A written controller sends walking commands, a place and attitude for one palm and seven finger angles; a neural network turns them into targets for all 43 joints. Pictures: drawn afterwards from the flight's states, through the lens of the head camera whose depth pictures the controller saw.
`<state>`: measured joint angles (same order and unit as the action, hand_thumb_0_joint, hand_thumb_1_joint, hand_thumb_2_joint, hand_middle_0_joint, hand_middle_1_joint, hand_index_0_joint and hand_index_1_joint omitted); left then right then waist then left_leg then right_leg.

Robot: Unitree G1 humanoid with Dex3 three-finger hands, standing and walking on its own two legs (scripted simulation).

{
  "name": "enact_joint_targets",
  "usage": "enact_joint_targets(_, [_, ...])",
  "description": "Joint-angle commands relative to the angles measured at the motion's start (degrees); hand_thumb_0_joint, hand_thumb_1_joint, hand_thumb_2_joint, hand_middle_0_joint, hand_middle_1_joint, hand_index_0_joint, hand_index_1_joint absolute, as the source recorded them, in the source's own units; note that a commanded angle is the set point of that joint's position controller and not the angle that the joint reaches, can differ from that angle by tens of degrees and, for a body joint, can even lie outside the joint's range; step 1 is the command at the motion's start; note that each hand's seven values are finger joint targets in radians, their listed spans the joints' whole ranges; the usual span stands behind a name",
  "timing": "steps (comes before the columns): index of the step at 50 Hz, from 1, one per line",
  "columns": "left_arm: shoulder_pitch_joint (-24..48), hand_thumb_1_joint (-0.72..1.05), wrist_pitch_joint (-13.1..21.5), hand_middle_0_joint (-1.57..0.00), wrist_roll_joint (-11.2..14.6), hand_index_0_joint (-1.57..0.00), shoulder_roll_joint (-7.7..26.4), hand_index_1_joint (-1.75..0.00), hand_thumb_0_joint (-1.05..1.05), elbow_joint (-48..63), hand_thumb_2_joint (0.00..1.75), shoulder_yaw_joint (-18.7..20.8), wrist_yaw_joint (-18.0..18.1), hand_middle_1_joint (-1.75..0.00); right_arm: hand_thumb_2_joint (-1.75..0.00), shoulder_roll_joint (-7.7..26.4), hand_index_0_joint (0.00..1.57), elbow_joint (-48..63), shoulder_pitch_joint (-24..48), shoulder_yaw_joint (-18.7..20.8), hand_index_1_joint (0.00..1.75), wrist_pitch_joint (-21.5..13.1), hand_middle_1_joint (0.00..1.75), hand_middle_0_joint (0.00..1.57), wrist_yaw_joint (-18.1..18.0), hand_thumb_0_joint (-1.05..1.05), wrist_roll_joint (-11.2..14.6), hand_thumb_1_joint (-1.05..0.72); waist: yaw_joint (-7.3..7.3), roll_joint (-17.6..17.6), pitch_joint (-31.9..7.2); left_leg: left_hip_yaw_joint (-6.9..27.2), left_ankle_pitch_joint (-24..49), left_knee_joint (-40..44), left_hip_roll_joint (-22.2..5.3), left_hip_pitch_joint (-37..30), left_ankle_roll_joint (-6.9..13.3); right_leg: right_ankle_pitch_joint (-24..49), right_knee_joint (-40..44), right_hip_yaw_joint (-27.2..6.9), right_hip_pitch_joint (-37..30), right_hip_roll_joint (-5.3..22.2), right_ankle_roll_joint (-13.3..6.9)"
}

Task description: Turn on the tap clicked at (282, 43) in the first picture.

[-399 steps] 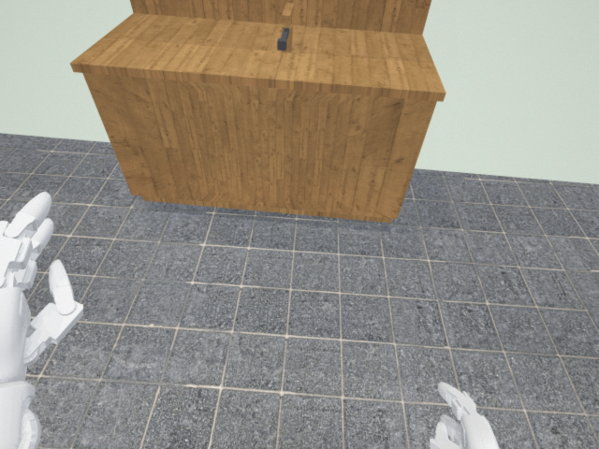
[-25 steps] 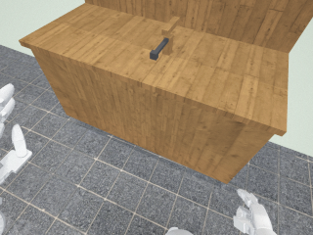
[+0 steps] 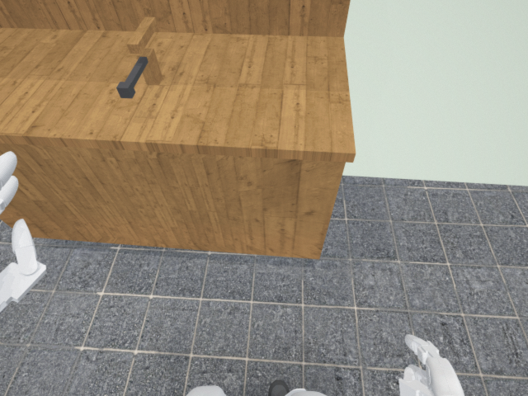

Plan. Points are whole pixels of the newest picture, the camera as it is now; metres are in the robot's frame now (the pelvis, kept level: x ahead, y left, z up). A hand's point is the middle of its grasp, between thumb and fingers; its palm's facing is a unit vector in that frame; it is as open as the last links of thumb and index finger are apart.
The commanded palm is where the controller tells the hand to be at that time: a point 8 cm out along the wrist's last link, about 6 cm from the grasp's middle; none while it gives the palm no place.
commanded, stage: turn to face it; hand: left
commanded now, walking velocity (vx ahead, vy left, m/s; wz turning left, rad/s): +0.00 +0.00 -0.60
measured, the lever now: (126, 90) +0.73 +0.37 +0.02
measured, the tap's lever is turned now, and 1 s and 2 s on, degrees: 0 0 0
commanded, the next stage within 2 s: take the last steps up to it in 0.60 s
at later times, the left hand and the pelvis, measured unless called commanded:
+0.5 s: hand (160, 280) +0.21 +0.12 +0.16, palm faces +0.14 -0.88 -0.46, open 7.4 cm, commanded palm +0.16 +0.19 +0.18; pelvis -0.07 -0.04 -0.01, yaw -15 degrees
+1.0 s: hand (186, 302) +0.19 +0.09 +0.17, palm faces +0.09 -0.91 -0.40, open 7.4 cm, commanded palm +0.15 +0.16 +0.18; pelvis -0.09 -0.06 -0.01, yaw -19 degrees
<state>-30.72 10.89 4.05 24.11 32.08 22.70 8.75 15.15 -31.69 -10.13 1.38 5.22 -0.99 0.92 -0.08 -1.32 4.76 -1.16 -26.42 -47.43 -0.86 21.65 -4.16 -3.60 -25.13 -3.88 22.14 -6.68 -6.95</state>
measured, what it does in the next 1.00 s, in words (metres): walks backwards, turning right: left foot, then right foot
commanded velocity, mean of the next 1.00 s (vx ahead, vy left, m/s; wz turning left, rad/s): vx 0.10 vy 0.05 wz -0.23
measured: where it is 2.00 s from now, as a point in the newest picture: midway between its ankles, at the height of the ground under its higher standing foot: outside the picture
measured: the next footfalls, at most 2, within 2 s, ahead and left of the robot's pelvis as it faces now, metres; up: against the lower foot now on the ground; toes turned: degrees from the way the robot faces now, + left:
left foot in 0.14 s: +0.00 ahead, +0.15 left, +0.00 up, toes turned -1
right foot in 0.36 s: +0.02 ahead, -0.15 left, +0.00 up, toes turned -16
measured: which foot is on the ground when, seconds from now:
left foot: up 0.00-0.12, down 0.14-0.38, up 0.40-0.68, down 0.70-0.92, up 0.94-1.00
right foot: down 0.00-0.16, up 0.18-0.34, down 0.36-0.72, up 0.74-0.88, down 0.90-1.00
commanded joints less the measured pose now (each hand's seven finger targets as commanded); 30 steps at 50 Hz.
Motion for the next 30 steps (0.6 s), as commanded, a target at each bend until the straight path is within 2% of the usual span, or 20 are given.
enact_joint_targets(1, [2.34,0.90,2.42,-0.20,-0.32,-0.20,7.39,-0.30,0.00,9.31,0.90,5.22,1.18,-0.30,-0.90,4.07,0.20,9.68,5.08,1.22,0.30,-1.86,0.30,0.20,0.33,0.00,0.39,-0.90,2.24,-4.78,-12.96,0.60,-2.55,7.66,0.29,-2.71,1.44,-16.22,13.10,-23.15,-8.77,16.64,0.26])
enact_joint_targets(3, [4.12,0.90,2.64,-0.20,-0.83,-0.20,7.79,-0.30,0.00,10.21,0.90,4.87,0.94,-0.30,-0.90,4.19,0.20,9.68,3.79,1.28,0.30,-1.50,0.30,0.20,0.62,0.00,0.06,-0.90,1.52,-4.33,-13.66,-0.61,-1.74,13.91,0.87,-7.27,2.38,-18.67,13.72,-22.30,-6.49,15.28,1.43])
enact_joint_targets(5, [5.33,0.90,2.99,-0.20,-0.99,-0.20,8.57,-0.30,0.00,10.74,0.90,4.85,0.48,-0.30,-0.90,4.62,0.20,9.76,2.28,1.62,0.30,-1.41,0.30,0.20,0.68,0.00,-0.15,-0.90,0.42,-1.74,-13.04,-0.92,-0.21,21.84,-0.64,-15.47,4.23,-23.21,12.17,-20.30,0.44,12.21,4.37])
enact_joint_targets(6, [6.21,0.90,3.51,-0.20,-0.91,-0.20,9.19,-0.30,0.00,11.84,0.90,5.22,0.23,-0.30,-0.90,5.21,0.20,9.81,2.44,1.98,0.30,-1.81,0.30,0.20,0.43,0.00,-0.26,-0.90,0.31,2.05,-12.29,3.15,-1.44,27.09,-5.33,-18.32,6.46,-22.53,6.55,-17.53,4.21,8.66,6.24])
enact_joint_targets(7, [6.91,0.90,4.11,-0.20,-0.89,-0.20,8.95,-0.30,0.00,12.61,0.90,5.97,-0.35,-0.30,-0.90,6.20,0.20,10.67,3.65,2.34,0.30,-2.29,0.30,0.20,0.17,0.00,-0.89,-0.90,0.37,9.79,-9.90,12.23,-2.88,31.37,-14.85,-18.55,10.74,-20.81,-5.33,-10.94,10.04,3.18,8.87])
enact_joint_targets(8, [7.75,0.90,4.02,-0.20,-1.57,-0.20,10.49,-0.30,0.00,13.60,0.90,7.69,-0.29,-0.30,-0.90,4.65,0.20,10.99,5.04,2.09,0.30,-3.50,0.30,0.20,-0.36,0.00,-0.69,-0.90,1.25,17.63,-9.44,18.03,-0.81,34.95,-24.46,-12.28,15.43,-20.36,-27.06,-2.33,10.70,1.61,9.96])
enact_joint_targets(9, [8.89,0.90,3.79,-0.20,-2.34,-0.20,11.39,-0.30,0.00,15.02,0.90,8.60,-0.30,-0.30,-0.90,2.43,0.20,11.45,5.76,1.95,0.30,-4.49,0.30,0.20,-0.77,0.00,-0.42,-0.90,1.53,16.03,-6.83,15.45,3.11,35.41,-26.21,-3.26,16.39,-20.87,-41.04,-1.15,8.32,3.88,9.91])
enact_joint_targets(10, [4.78,0.90,3.25,-0.20,-2.26,-0.20,9.05,-0.30,0.00,9.74,0.90,7.82,-0.96,-0.30,-0.90,3.39,0.20,10.84,5.16,2.56,0.30,-4.92,0.30,0.20,-0.48,0.00,-0.10,-0.90,1.96,14.58,-4.20,7.31,3.95,34.19,-24.20,0.49,14.65,-20.50,-45.81,-0.77,7.99,5.36,9.60])
enact_joint_targets(11, [7.04,0.90,3.21,-0.20,-1.93,-0.20,8.96,-0.30,0.00,11.77,0.90,7.07,-1.07,-0.30,-0.90,2.85,0.20,10.95,4.48,2.34,0.30,-5.66,0.30,0.20,-0.03,0.00,0.26,-0.90,2.19,14.40,-3.51,3.02,6.69,31.44,-22.51,-1.25,13.46,-21.02,-43.91,0.66,9.50,6.78,9.53])
enact_joint_targets(12, [5.46,0.90,3.07,-0.20,-1.66,-0.20,6.16,-0.30,0.00,9.39,0.90,4.77,-0.72,-0.30,-0.90,3.15,0.20,10.12,4.00,1.95,0.30,-6.60,0.30,0.20,0.02,0.00,0.43,-0.90,1.97,14.81,-1.29,0.14,13.93,28.80,-21.05,-3.36,11.48,-22.80,-35.99,2.58,10.26,8.00,9.65])
enact_joint_targets(15, [9.02,0.90,3.31,-0.20,-1.91,-0.20,5.18,-0.30,0.00,9.95,0.90,2.50,0.15,-0.30,-0.90,4.68,0.20,9.06,0.25,1.84,0.30,-9.27,0.30,0.20,0.26,0.00,0.62,-0.90,0.63,13.79,-5.34,-3.85,30.98,19.24,-18.06,-9.95,6.70,-18.57,-12.16,9.27,-1.71,5.92,9.70])
enact_joint_targets(16, [10.66,0.90,2.75,-0.20,-2.60,-0.20,4.72,-0.30,0.00,9.67,0.90,1.48,0.20,-0.30,-0.90,5.00,0.20,8.52,-0.21,1.96,0.30,-9.77,0.30,0.20,0.23,0.00,0.68,-0.90,0.30,12.04,-5.82,-5.15,31.10,15.64,-16.91,-9.63,5.35,-13.33,-7.24,11.46,-6.08,4.31,9.77])
enact_joint_targets(17, [12.87,0.90,2.75,-0.20,-2.85,-0.20,6.03,-0.30,0.00,10.00,0.90,2.38,0.25,-0.30,-0.90,5.37,0.20,8.69,0.91,2.02,0.30,-10.24,0.30,0.20,0.27,0.00,0.63,-0.90,0.58,9.30,-6.85,-5.17,28.73,10.42,-16.05,-6.51,4.46,-7.36,-2.58,10.71,-11.93,5.26,9.20])
enact_joint_targets(18, [13.86,0.90,2.88,-0.20,-3.28,-0.20,8.01,-0.30,0.00,8.47,0.90,3.99,0.51,-0.30,-0.90,4.32,0.20,8.38,0.64,1.77,0.30,-10.30,0.30,0.20,0.33,0.00,0.67,-0.90,0.20,0.46,-8.55,-6.96,21.00,0.84,-12.11,-1.93,2.64,4.82,-0.38,2.83,-16.91,11.36,5.93])
enact_joint_targets(19, [12.82,0.90,3.33,-0.20,-3.10,-0.20,11.01,-0.30,0.00,7.51,0.90,6.98,1.16,-0.30,-0.90,2.41,0.20,9.22,2.68,1.11,0.30,-10.39,0.30,0.20,0.03,0.00,0.47,-0.90,0.98,-12.94,-9.44,-7.30,-1.63,-10.22,-4.55,8.39,0.07,26.52,0.87,-14.29,-20.92,21.73,-0.06])
enact_joint_targets(20, [10.27,0.90,2.85,-0.20,-1.80,-0.20,10.32,-0.30,0.00,6.89,0.90,7.41,1.08,-0.30,-0.90,3.19,0.20,9.18,3.30,2.02,0.30,-9.87,0.30,0.20,-0.21,0.00,0.80,-0.90,1.96,-16.09,-13.93,-0.42,-8.23,-17.63,-3.44,7.24,0.34,22.25,4.63,-21.72,-17.98,25.11,-0.90])
enact_joint_targets(21, [7.15,0.90,2.74,-0.20,-1.61,-0.20,11.81,-0.30,0.00,8.65,0.90,8.90,1.17,-0.30,-0.90,2.78,0.20,9.06,4.55,1.88,0.30,-9.06,0.30,0.20,-0.15,0.00,0.54,-0.90,2.03,-9.34,-13.37,2.62,-7.07,-20.82,-4.04,7.61,0.27,12.06,5.40,-24.32,-15.41,25.65,-2.20])
enact_joint_targets(23, [2.12,0.90,3.86,-0.20,-0.84,-0.20,10.33,-0.30,0.00,12.69,0.90,9.39,1.31,-0.30,-0.90,0.85,0.20,7.99,5.05,-0.06,0.30,-7.20,0.30,0.20,0.27,0.00,-0.20,-0.90,1.29,-2.89,-14.26,3.12,-1.53,-20.38,-4.24,8.22,0.27,4.70,4.38,-17.82,-16.18,23.41,-3.80])
enact_joint_targets(26, [0.13,0.90,4.99,-0.20,-0.66,-0.20,10.47,-0.30,0.00,15.11,0.90,10.41,1.44,-0.30,-0.90,0.83,0.20,7.66,6.02,0.09,0.30,-6.80,0.30,0.20,-0.11,0.00,-0.43,-0.90,0.99,-4.00,-15.23,1.25,-1.29,-7.29,-3.71,2.54,0.66,0.75,5.96,-12.93,-13.41,21.39,-3.22])
enact_joint_targets(30, [-2.32,0.90,4.54,-0.20,-0.92,-0.20,9.22,-0.30,0.00,11.03,0.90,10.22,1.47,-0.30,-0.90,1.55,0.20,7.53,4.55,0.38,0.30,-7.11,0.30,0.20,-0.70,0.00,-0.61,-0.90,1.51,-4.74,-13.60,-1.61,0.72,6.42,-0.81,-4.28,1.96,-10.35,9.08,-14.71,-7.55,19.28,-2.60])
